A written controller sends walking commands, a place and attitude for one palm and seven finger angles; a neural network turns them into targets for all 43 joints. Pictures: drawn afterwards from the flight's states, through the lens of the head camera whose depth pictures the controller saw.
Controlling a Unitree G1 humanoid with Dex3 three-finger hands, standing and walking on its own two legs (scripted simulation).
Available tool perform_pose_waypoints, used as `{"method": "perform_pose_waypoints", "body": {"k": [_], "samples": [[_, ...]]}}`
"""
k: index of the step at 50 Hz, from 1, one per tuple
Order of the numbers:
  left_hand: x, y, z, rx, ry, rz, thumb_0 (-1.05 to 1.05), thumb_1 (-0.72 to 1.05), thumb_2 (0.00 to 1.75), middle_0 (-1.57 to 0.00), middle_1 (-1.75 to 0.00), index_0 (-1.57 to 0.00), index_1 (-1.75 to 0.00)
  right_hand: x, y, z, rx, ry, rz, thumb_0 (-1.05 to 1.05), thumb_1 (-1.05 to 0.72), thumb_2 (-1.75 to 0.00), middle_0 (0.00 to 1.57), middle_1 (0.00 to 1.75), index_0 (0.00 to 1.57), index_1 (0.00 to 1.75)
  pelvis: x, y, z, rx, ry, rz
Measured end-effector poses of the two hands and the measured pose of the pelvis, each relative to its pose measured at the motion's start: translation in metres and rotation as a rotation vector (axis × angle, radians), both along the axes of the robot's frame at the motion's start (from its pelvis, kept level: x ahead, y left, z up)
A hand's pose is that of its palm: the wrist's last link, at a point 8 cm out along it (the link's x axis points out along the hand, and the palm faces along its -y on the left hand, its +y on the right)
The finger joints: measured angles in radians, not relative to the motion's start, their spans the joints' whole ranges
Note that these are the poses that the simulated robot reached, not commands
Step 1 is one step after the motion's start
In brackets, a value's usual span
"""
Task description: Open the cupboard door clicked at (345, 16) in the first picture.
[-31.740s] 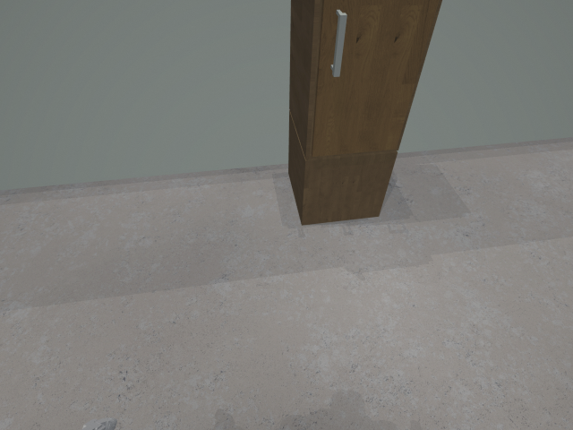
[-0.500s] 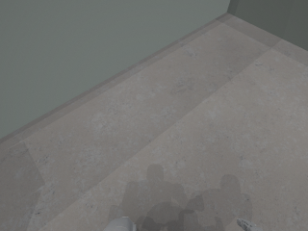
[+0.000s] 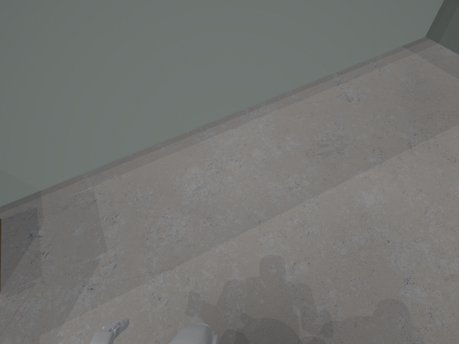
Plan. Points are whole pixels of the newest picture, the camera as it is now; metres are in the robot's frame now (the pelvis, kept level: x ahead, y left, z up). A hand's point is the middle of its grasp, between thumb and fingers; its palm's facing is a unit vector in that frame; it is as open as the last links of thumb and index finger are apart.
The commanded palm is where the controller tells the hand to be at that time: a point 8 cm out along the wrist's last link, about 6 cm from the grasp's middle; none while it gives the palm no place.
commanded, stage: turn to face it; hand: left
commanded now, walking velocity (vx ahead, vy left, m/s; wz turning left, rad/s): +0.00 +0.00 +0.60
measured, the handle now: out of the picture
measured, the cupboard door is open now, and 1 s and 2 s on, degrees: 45 45 45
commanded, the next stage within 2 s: take the last steps up to it in 1.86 s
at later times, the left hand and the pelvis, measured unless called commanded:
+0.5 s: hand out of the picture +0.05 +0.24 -0.16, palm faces +0.34 -0.90 -0.26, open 7.4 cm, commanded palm none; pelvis +0.04 +0.00 +0.00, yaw +18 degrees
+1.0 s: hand out of the picture +0.02 +0.15 -0.15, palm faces +0.61 -0.75 -0.25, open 7.3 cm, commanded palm none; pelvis +0.10 -0.04 +0.01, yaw +38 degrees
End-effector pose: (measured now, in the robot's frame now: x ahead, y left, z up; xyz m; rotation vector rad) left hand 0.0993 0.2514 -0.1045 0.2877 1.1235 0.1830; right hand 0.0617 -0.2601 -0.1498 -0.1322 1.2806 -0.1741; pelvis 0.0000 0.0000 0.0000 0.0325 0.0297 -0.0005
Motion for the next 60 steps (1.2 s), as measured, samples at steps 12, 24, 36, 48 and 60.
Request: {"method": "perform_pose_waypoints", "body": {"k": [12,24,36,48,60], "samples": [[-0.070,-0.013,-0.020,-0.086,0.114,0.228,0.00,0.91,0.90,-0.21,-0.30,-0.21,-0.30,0.087,0.014,0.020,-0.021,-0.019,0.227,0.00,-0.91,-0.90,0.20,0.30,0.20,0.29,0.020,-0.007,0.006,0.012,-0.005,0.176],[-0.081,0.025,-0.026,-0.078,0.105,0.387,0.01,0.91,0.90,-0.20,-0.29,-0.20,-0.30,0.145,0.050,0.031,-0.063,-0.113,0.396,0.00,-0.90,-0.90,0.20,0.30,0.20,0.29,0.035,0.004,0.002,-0.024,-0.005,0.309],[-0.043,-0.012,-0.003,-0.003,-0.021,0.444,0.01,0.91,0.90,-0.20,-0.29,-0.20,-0.30,0.175,0.020,0.000,0.000,-0.012,0.455,0.00,-0.90,-0.90,0.20,0.30,0.20,0.30,0.069,-0.036,-0.003,-0.012,0.004,0.452],[-0.096,-0.068,-0.010,-0.094,0.079,0.672,0.00,0.91,0.90,-0.21,-0.29,-0.21,-0.30,0.250,0.054,0.019,-0.008,-0.007,0.661,0.00,-0.91,-0.90,0.20,0.30,0.20,0.29,0.095,-0.042,0.010,0.021,-0.002,0.630],[-0.159,-0.051,-0.040,-0.137,0.154,0.875,0.01,0.91,0.90,-0.20,-0.29,-0.20,-0.30,0.301,0.146,0.033,-0.026,-0.182,0.878,0.00,-0.90,-0.90,0.20,0.30,0.20,0.29,0.098,-0.014,-0.005,-0.016,-0.024,0.775]]}}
